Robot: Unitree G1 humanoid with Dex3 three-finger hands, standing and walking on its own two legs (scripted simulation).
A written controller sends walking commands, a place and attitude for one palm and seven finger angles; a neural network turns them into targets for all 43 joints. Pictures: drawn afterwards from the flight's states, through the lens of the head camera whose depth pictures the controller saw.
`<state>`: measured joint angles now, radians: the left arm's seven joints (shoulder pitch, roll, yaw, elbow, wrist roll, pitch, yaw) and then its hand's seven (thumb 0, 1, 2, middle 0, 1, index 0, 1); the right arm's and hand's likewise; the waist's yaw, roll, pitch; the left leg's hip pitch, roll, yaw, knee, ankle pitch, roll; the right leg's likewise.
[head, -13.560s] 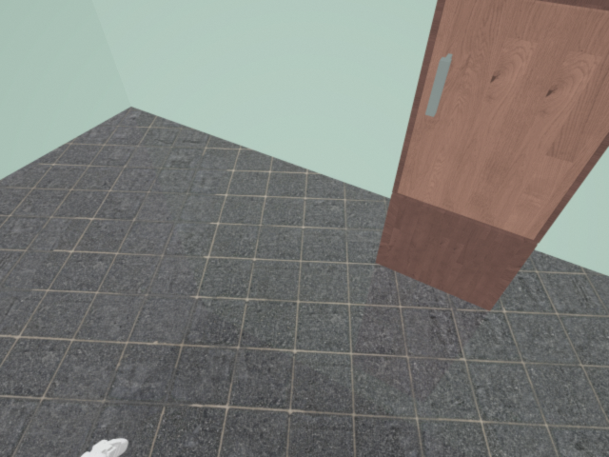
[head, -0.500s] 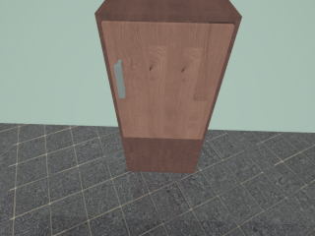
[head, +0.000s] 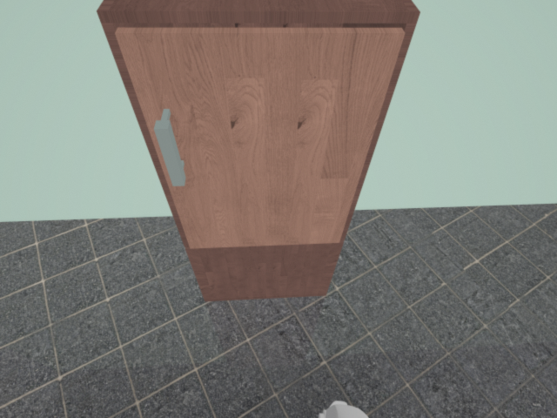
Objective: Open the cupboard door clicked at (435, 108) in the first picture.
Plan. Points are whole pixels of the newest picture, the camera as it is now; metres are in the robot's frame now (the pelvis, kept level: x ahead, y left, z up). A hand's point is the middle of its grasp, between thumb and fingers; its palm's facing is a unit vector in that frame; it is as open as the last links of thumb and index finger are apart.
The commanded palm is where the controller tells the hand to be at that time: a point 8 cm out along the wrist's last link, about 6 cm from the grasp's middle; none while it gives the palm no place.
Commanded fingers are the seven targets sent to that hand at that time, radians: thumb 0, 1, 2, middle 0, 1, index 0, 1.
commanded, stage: come to a stop and stand still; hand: left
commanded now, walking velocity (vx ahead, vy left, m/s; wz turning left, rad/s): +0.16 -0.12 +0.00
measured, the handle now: (172, 148) +0.56 +0.21 +0.04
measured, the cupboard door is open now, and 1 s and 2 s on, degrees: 0 0 0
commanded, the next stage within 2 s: look again from close up in 1.50 s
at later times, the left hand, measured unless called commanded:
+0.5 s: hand out of the picture +0.14 +0.19 -0.19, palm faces +0.07 -0.98 -0.21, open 7.3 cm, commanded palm none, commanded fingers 0.00 0.90 0.90 -0.20 -0.30 -0.20 -0.30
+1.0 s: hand out of the picture +0.03 +0.13 -0.18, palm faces +0.03 -0.98 -0.19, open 7.3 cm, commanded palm none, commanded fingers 0.00 0.90 0.90 -0.20 -0.30 -0.20 -0.30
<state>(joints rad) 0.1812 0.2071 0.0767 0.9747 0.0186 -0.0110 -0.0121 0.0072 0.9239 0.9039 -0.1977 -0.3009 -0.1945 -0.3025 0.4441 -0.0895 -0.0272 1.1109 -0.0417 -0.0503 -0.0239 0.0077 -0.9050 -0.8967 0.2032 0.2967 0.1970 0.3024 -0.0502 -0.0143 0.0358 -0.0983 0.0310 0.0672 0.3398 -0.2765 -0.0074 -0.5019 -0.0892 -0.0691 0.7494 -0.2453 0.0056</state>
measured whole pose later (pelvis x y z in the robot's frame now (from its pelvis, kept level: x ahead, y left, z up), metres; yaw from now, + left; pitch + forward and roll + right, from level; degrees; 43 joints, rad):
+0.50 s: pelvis +0.07 +0.00 -0.01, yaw +0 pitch -1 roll -1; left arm 0.16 0.20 0.06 0.98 0.01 0.05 0.04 -0.01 0.92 0.90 -0.20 -0.30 -0.20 -0.30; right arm 0.12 -0.16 -0.05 0.96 -0.03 0.01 -0.02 0.00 -0.91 -0.90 0.20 0.30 0.19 0.30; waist 0.02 -0.04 0.12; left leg -0.32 0.02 0.12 0.59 -0.26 0.07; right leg -0.37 -0.03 -0.03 0.93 -0.52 0.01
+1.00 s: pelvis +0.02 -0.03 -0.01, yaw +0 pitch -1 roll +0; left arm 0.29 0.14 0.01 1.06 0.01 0.02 0.03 0.01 0.92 0.90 -0.20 -0.30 -0.20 -0.30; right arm 0.26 -0.18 -0.04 1.09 -0.02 0.03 -0.02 0.00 -0.92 -0.90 0.20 0.30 0.19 0.30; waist -0.02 0.01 0.04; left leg -0.26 0.04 0.03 0.51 -0.24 -0.02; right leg -0.18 -0.01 -0.05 0.52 -0.32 -0.01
